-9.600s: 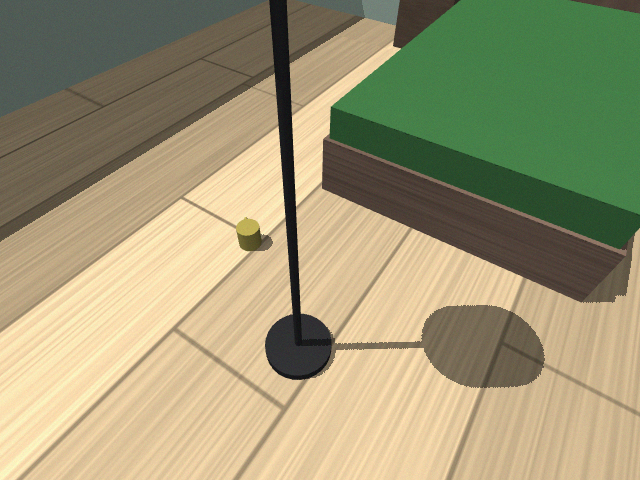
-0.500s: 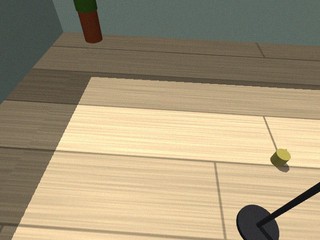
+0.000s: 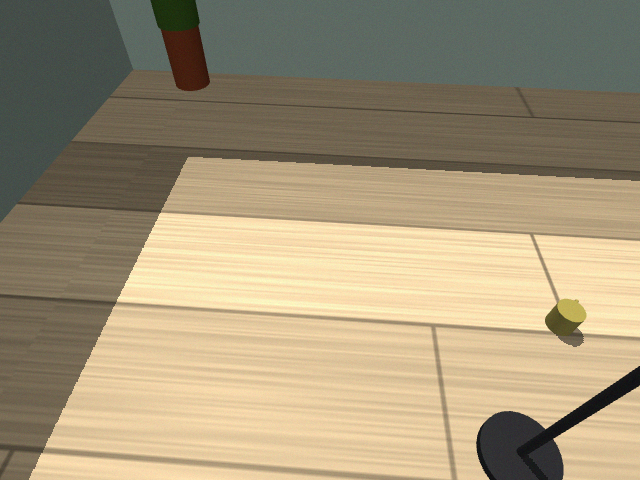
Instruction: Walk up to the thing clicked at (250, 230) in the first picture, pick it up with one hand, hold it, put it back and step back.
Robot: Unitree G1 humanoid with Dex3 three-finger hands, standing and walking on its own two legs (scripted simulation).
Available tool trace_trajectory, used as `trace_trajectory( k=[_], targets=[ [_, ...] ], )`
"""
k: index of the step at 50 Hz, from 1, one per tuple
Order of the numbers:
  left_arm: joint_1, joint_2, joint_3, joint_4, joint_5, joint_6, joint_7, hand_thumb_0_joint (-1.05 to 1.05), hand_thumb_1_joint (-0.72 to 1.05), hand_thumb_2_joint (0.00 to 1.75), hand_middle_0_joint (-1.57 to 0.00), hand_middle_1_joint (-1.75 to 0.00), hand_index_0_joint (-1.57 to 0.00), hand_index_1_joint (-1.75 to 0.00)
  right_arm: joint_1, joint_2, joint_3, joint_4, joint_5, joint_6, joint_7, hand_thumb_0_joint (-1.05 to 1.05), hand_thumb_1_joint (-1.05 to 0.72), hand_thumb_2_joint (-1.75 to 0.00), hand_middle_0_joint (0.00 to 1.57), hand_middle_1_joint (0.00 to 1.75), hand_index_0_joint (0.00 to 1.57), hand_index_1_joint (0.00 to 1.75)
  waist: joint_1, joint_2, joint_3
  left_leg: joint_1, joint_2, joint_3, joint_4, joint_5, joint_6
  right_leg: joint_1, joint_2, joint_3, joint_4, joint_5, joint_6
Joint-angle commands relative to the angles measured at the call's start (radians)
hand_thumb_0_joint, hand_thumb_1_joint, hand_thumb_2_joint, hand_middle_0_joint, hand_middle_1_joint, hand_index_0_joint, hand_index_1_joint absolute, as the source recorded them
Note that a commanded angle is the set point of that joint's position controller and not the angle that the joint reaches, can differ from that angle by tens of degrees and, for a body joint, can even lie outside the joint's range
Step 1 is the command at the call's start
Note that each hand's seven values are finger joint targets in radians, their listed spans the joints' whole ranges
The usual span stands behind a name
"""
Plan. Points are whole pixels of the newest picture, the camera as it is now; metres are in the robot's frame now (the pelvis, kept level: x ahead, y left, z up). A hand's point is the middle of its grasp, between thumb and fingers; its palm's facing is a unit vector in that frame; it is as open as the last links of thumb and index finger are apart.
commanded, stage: stand
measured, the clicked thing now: (566, 314) +0.76 -0.89 -0.73
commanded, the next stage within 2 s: walk up in 1.92 s
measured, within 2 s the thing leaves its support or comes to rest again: neither
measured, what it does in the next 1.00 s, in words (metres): stands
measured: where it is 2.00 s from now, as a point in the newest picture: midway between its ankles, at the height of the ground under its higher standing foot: outside the picture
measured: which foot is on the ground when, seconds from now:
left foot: down 0.00-1.00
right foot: down 0.00-1.00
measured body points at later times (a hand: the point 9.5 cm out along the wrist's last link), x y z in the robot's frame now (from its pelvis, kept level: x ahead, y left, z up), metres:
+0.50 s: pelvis +0.02 +0.00 +0.00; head +0.03 +0.00 +0.45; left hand +0.10 +0.30 -0.13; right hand +0.09 -0.30 -0.13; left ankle +0.04 +0.13 -0.75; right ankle +0.00 -0.14 -0.75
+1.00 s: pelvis +0.02 +0.00 +0.00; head +0.03 +0.00 +0.45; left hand +0.09 +0.30 -0.14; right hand +0.09 -0.30 -0.13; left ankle +0.04 +0.13 -0.75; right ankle +0.00 -0.14 -0.75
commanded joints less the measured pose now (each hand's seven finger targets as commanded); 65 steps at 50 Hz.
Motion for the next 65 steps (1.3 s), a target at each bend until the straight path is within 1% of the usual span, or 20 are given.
trace_trajectory(
  k=[1, 4, 6, 8, 9, 11, 15, 18, 23, 25, 29, 34, 39, 45, 51, 54, 57, 59, 61, 65],
  targets=[
    [-0.040, 0.211, 0.031, -0.069, -0.002, -0.023, 0.019, 0.00, 0.90, 0.90, -0.20, -0.30, -0.20, -0.30, -0.050, -0.216, -0.041, -0.063, -0.003, -0.023, -0.015, 0.00, -0.90, -0.90, 0.20, 0.30, 0.20, 0.30, -0.002, -0.009, -0.050, 0.053, 0.110, -0.102, -0.062, -0.036, 0.025, -0.078, -0.099, 0.075, -0.083, -0.011, -0.044],
    [-0.039, 0.217, 0.033, -0.070, -0.003, -0.020, 0.017, 0.00, 0.90, 0.90, -0.20, -0.30, -0.20, -0.30, -0.038, -0.215, -0.039, -0.062, -0.005, -0.021, -0.014, 0.00, -0.90, -0.90, 0.20, 0.30, 0.20, 0.30, -0.005, -0.008, -0.028, 0.027, 0.104, -0.104, -0.069, -0.095, 0.023, -0.088, -0.097, 0.078, -0.087, -0.067, -0.045],
    [-0.039, 0.221, 0.035, -0.073, -0.003, -0.021, 0.017, 0.00, 0.90, 0.90, -0.20, -0.30, -0.20, -0.30, -0.038, -0.219, -0.040, -0.062, -0.004, -0.022, -0.015, 0.00, -0.90, -0.90, 0.20, 0.30, 0.20, 0.30, -0.003, 0.001, -0.054, 0.039, 0.111, -0.108, -0.066, -0.063, 0.027, -0.063, -0.101, 0.079, -0.079, -0.016, -0.048],
    [-0.034, 0.216, 0.033, -0.072, -0.003, -0.021, 0.017, 0.00, 0.90, 0.90, -0.20, -0.30, -0.20, -0.30, -0.042, -0.214, -0.037, -0.062, -0.004, -0.022, -0.016, 0.00, -0.90, -0.90, 0.20, 0.30, 0.20, 0.30, -0.002, -0.006, -0.047, 0.035, 0.106, -0.109, -0.068, -0.062, 0.023, -0.071, -0.096, 0.074, -0.077, -0.027, -0.045],
    [-0.035, 0.218, 0.035, -0.074, -0.001, -0.022, 0.018, 0.00, 0.90, 0.90, -0.20, -0.30, -0.20, -0.30, -0.035, -0.218, -0.039, -0.064, -0.004, -0.023, -0.016, 0.00, -0.90, -0.90, 0.20, 0.30, 0.20, 0.30, -0.002, 0.006, -0.062, 0.043, 0.112, -0.107, -0.061, -0.048, 0.028, -0.056, -0.100, 0.074, -0.074, -0.010, -0.047],
    [-0.040, 0.218, 0.035, -0.079, -0.002, -0.023, 0.018, 0.00, 0.90, 0.90, -0.20, -0.30, -0.20, -0.30, -0.045, -0.213, -0.036, -0.065, -0.004, -0.026, -0.017, 0.00, -0.90, -0.90, 0.20, 0.30, 0.20, 0.30, 0.001, -0.006, -0.079, 0.064, 0.114, -0.103, -0.047, 0.043, 0.027, -0.044, -0.104, 0.071, -0.063, 0.055, -0.048],
    [-0.039, 0.215, 0.035, -0.081, -0.005, -0.022, 0.019, 0.00, 0.90, 0.90, -0.20, -0.30, -0.20, -0.30, -0.037, -0.223, -0.037, -0.061, -0.003, -0.029, -0.021, 0.00, -0.90, -0.90, 0.20, 0.30, 0.20, 0.30, 0.002, 0.010, -0.104, 0.078, 0.119, -0.098, -0.034, 0.126, 0.028, -0.016, -0.106, 0.067, -0.053, 0.127, -0.044],
    [-0.046, 0.217, 0.036, -0.080, -0.006, -0.019, 0.020, 0.00, 0.90, 0.90, -0.20, -0.30, -0.20, -0.30, -0.034, -0.214, -0.034, -0.062, -0.002, -0.028, -0.022, 0.00, -0.90, -0.90, 0.20, 0.30, 0.20, 0.30, 0.001, -0.002, -0.087, 0.070, 0.119, -0.098, -0.042, 0.115, 0.026, -0.022, -0.103, 0.062, -0.052, 0.106, -0.044],
    [-0.043, 0.214, 0.036, -0.079, -0.003, -0.018, 0.021, 0.00, 0.90, 0.90, -0.20, -0.30, -0.20, -0.30, -0.039, -0.220, -0.037, -0.064, -0.002, -0.026, -0.024, 0.00, -0.90, -0.90, 0.20, 0.30, 0.20, 0.30, 0.001, -0.006, -0.094, 0.087, 0.122, -0.094, -0.033, 0.152, 0.025, -0.016, -0.104, 0.058, -0.053, 0.143, -0.042],
    [-0.039, 0.213, 0.035, -0.079, -0.004, -0.019, 0.022, 0.00, 0.90, 0.90, -0.20, -0.30, -0.20, -0.30, -0.038, -0.223, -0.039, -0.065, -0.001, -0.025, -0.024, 0.00, -0.90, -0.90, 0.20, 0.30, 0.20, 0.30, 0.001, -0.006, -0.095, 0.095, 0.122, -0.091, -0.027, 0.155, 0.027, -0.013, -0.106, 0.061, -0.057, 0.154, -0.041],
    [-0.052, 0.217, 0.038, -0.082, -0.005, -0.017, 0.021, 0.00, 0.90, 0.90, -0.20, -0.30, -0.20, -0.30, -0.041, -0.217, -0.036, -0.067, -0.003, -0.023, -0.023, 0.00, -0.90, -0.90, 0.20, 0.30, 0.20, 0.30, 0.001, -0.002, -0.069, 0.067, 0.116, -0.092, -0.043, 0.078, 0.025, -0.017, -0.107, 0.067, -0.069, 0.092, -0.042],
    [-0.053, 0.215, 0.039, -0.085, -0.002, -0.019, 0.021, 0.00, 0.90, 0.90, -0.20, -0.30, -0.20, -0.30, -0.043, -0.215, -0.036, -0.074, -0.003, -0.026, -0.023, 0.00, -0.90, -0.90, 0.20, 0.30, 0.20, 0.30, -0.001, -0.003, -0.087, 0.086, 0.118, -0.086, -0.035, 0.117, 0.026, -0.014, -0.108, 0.062, -0.066, 0.123, -0.044],
    [-0.051, 0.216, 0.038, -0.083, -0.001, -0.018, 0.021, 0.00, 0.90, 0.90, -0.20, -0.30, -0.20, -0.30, -0.051, -0.215, -0.036, -0.076, -0.002, -0.021, -0.022, 0.00, -0.90, -0.90, 0.20, 0.30, 0.20, 0.30, -0.003, -0.008, -0.054, 0.064, 0.112, -0.096, -0.055, 0.039, 0.024, -0.034, -0.102, 0.060, -0.083, 0.058, -0.041],
    [-0.042, 0.213, 0.037, -0.088, -0.003, -0.020, 0.021, 0.00, 0.90, 0.90, -0.20, -0.30, -0.20, -0.30, -0.047, -0.220, -0.036, -0.073, -0.002, -0.024, -0.023, 0.00, -0.90, -0.90, 0.20, 0.30, 0.20, 0.30, 0.002, 0.007, -0.090, 0.084, 0.115, -0.092, -0.040, 0.103, 0.028, -0.008, -0.107, 0.062, -0.074, 0.118, -0.043],
    [-0.038, 0.213, 0.039, -0.087, -0.002, -0.017, 0.021, 0.00, 0.90, 0.90, -0.20, -0.30, -0.20, -0.30, -0.044, -0.217, -0.036, -0.074, -0.002, -0.026, -0.024, 0.00, -0.90, -0.90, 0.20, 0.30, 0.20, 0.30, 0.003, 0.004, -0.094, 0.094, 0.120, -0.092, -0.041, 0.126, 0.029, -0.012, -0.106, 0.056, -0.063, 0.118, -0.044],
    [-0.034, 0.214, 0.038, -0.087, -0.002, -0.016, 0.021, 0.00, 0.90, 0.90, -0.20, -0.30, -0.20, -0.30, -0.045, -0.218, -0.036, -0.074, -0.002, -0.024, -0.025, 0.00, -0.90, -0.90, 0.20, 0.30, 0.20, 0.30, 0.003, 0.006, -0.072, 0.079, 0.114, -0.094, -0.050, 0.072, 0.026, -0.024, -0.105, 0.060, -0.075, 0.081, -0.043],
    [-0.029, 0.215, 0.038, -0.087, 0.000, -0.016, 0.022, 0.00, 0.90, 0.90, -0.20, -0.30, -0.20, -0.30, -0.046, -0.219, -0.036, -0.077, -0.002, -0.024, -0.025, 0.00, -0.90, -0.90, 0.20, 0.30, 0.20, 0.30, 0.005, 0.000, -0.090, 0.096, 0.117, -0.091, -0.041, 0.115, 0.031, -0.012, -0.108, 0.055, -0.065, 0.119, -0.043],
    [-0.031, 0.214, 0.038, -0.086, -0.002, -0.014, 0.022, 0.00, 0.90, 0.90, -0.20, -0.30, -0.20, -0.30, -0.033, -0.216, -0.035, -0.075, -0.004, -0.024, -0.025, 0.00, -0.90, -0.90, 0.20, 0.30, 0.20, 0.30, 0.004, 0.007, -0.072, 0.073, 0.113, -0.092, -0.054, 0.079, 0.029, -0.015, -0.106, 0.055, -0.067, 0.087, -0.044],
    [-0.028, 0.210, 0.036, -0.087, -0.002, -0.016, 0.023, 0.00, 0.90, 0.90, -0.20, -0.30, -0.20, -0.30, -0.044, -0.221, -0.038, -0.076, -0.002, -0.024, -0.024, 0.00, -0.90, -0.90, 0.20, 0.30, 0.20, 0.30, 0.005, -0.006, -0.077, 0.085, 0.117, -0.094, -0.042, 0.122, 0.030, -0.016, -0.105, 0.051, -0.067, 0.103, -0.043],
    [-0.028, 0.214, 0.037, -0.090, -0.002, -0.017, 0.022, 0.00, 0.90, 0.90, -0.20, -0.30, -0.20, -0.30, -0.039, -0.222, -0.038, -0.078, -0.003, -0.024, -0.025, 0.00, -0.90, -0.90, 0.20, 0.30, 0.20, 0.30, 0.004, 0.003, -0.080, 0.090, 0.115, -0.091, -0.043, 0.110, 0.028, -0.017, -0.108, 0.058, -0.068, 0.103, -0.046]
  ],
)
